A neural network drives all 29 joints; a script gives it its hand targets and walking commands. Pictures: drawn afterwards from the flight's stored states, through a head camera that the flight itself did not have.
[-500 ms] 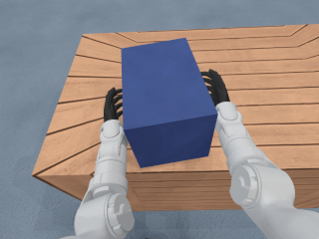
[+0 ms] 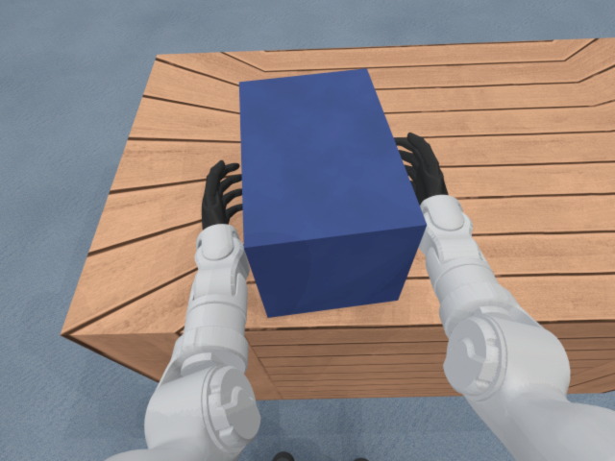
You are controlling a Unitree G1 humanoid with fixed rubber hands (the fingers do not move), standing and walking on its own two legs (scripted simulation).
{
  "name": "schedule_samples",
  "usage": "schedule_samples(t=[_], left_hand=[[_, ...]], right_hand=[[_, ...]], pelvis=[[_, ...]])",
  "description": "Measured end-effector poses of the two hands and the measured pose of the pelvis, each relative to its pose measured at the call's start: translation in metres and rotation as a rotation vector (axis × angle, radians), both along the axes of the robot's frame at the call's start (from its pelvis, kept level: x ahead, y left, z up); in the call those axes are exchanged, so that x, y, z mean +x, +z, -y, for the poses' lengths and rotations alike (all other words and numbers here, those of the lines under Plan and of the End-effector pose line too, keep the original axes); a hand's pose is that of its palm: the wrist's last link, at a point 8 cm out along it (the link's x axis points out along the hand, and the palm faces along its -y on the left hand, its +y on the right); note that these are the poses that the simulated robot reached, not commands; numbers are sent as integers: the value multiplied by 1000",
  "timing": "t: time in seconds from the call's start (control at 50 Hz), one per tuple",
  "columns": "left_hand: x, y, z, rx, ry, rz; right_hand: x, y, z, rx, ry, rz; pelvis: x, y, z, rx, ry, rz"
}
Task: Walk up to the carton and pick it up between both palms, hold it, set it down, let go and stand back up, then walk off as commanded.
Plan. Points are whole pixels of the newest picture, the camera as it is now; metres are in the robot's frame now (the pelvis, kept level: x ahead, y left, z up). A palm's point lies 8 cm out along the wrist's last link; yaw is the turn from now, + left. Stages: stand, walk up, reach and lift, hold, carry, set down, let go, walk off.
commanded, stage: set down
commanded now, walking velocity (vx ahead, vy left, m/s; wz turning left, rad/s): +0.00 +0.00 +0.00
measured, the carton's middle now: (318, 190) +0.47 +0.07 +0.03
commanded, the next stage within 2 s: none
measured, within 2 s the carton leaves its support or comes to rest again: neither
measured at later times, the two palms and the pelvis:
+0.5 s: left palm (212, 218) +0.39 +0.21 +0.05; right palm (435, 187) +0.47 -0.09 +0.06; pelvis -0.01 +0.00 -0.01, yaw -1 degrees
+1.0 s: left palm (187, 270) +0.31 +0.22 +0.05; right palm (492, 237) +0.40 -0.16 +0.06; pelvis -0.05 -0.02 -0.01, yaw +2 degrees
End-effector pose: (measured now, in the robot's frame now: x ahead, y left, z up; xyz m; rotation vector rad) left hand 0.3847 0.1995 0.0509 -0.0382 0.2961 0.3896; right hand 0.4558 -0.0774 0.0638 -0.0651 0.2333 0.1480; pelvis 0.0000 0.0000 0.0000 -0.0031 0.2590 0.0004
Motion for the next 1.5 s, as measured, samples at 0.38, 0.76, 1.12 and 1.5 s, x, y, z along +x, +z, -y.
schedule_samples(t=[0.38, 0.76, 1.12, 1.5], left_hand=[[7, -4, -5, -1, 16, -11], [-32, -6, -23, 10, 16, -43], [-98, 2, -18, 3, 0, -9], [-130, -8, -10, 0, 19, -39]], right_hand=[[11, -4, -3, 11, 17, -79], [-7, -2, 79, 7, -56, -75], [-85, -9, 82, 37, 19, -76], [-127, -15, 95, 20, -2, -143]], pelvis=[[-5, -6, -3, -16, -15, -74], [-26, -9, 10, -10, 0, -46], [-54, -11, 28, 13, 45, 74], [-53, -13, 29, 27, 66, 217]])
